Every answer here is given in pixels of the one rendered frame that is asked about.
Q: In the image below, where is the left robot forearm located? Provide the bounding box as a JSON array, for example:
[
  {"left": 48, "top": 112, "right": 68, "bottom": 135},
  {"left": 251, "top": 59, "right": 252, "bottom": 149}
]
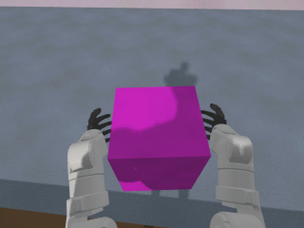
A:
[{"left": 66, "top": 129, "right": 109, "bottom": 228}]

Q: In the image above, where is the right robot forearm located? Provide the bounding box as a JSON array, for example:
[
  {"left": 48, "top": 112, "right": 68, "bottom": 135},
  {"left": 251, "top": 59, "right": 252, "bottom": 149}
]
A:
[{"left": 209, "top": 123, "right": 266, "bottom": 228}]

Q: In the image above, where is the robot left upper arm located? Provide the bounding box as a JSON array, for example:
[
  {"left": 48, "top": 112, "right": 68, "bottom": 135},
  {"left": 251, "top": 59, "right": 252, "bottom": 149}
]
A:
[{"left": 70, "top": 217, "right": 118, "bottom": 228}]

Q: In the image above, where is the robot right upper arm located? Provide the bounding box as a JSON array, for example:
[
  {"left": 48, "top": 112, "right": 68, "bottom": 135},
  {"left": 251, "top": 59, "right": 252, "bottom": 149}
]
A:
[{"left": 210, "top": 211, "right": 264, "bottom": 228}]

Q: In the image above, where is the robot right hand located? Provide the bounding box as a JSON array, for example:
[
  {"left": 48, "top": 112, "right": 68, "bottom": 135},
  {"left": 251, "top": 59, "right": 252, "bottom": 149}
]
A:
[{"left": 200, "top": 104, "right": 227, "bottom": 141}]

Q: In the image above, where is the robot left hand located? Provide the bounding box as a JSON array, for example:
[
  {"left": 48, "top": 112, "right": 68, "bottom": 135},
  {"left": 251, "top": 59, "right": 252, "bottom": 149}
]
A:
[{"left": 86, "top": 108, "right": 112, "bottom": 143}]

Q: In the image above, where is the carton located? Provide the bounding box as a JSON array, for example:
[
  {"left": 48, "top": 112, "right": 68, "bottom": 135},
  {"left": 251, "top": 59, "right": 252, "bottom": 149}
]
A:
[{"left": 107, "top": 85, "right": 211, "bottom": 192}]

